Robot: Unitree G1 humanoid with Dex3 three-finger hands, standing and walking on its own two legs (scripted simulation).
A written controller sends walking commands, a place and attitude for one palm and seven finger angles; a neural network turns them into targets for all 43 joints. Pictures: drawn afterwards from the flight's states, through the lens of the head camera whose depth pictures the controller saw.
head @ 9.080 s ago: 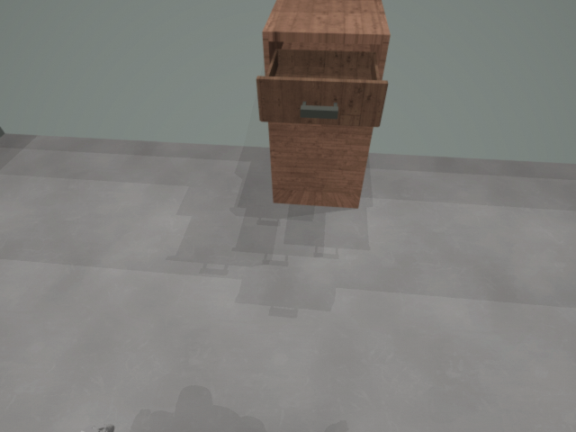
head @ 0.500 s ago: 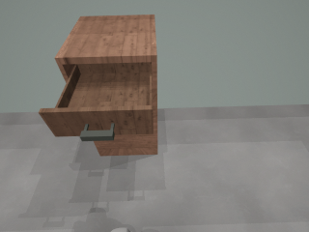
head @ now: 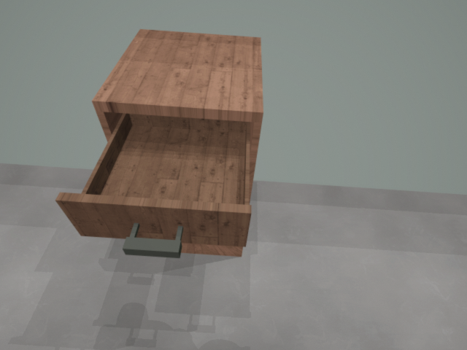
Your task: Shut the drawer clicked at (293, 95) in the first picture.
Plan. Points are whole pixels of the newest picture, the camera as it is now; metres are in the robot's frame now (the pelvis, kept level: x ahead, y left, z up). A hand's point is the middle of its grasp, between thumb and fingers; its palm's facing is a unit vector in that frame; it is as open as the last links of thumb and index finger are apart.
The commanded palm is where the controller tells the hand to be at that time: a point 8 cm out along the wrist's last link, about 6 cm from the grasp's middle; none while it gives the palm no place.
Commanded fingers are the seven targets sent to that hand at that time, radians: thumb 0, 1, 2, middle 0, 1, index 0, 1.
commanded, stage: come to a stop and stand still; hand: left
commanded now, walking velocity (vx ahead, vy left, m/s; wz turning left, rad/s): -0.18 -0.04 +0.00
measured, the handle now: (155, 238) +0.33 +0.19 -0.06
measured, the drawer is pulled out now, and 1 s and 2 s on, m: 0.28 0.28 0.28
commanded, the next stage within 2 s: look again from close up in 0.96 s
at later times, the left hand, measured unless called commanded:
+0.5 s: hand out of the picture +0.05 +0.15 -0.17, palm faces +0.06 -0.97 -0.23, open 7.4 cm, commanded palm none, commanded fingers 0.00 0.90 0.90 -0.20 -0.30 -0.20 -0.30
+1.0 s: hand out of the picture -0.04 +0.17 -0.17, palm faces +0.04 -0.98 -0.20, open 7.4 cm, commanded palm none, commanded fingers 0.00 0.90 0.90 -0.20 -0.30 -0.20 -0.30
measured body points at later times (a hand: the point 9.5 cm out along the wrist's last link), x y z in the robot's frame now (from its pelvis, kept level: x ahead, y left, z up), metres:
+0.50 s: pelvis -0.01 -0.03 +0.00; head +0.00 -0.04 +0.45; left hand +0.05 +0.20 -0.15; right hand -0.01 -0.26 -0.17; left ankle -0.01 +0.09 -0.74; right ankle +0.02 -0.15 -0.74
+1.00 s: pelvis -0.02 +0.00 +0.00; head -0.03 -0.01 +0.45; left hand -0.04 +0.22 -0.16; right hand -0.02 -0.22 -0.16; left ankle -0.01 +0.09 -0.74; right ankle +0.02 -0.14 -0.74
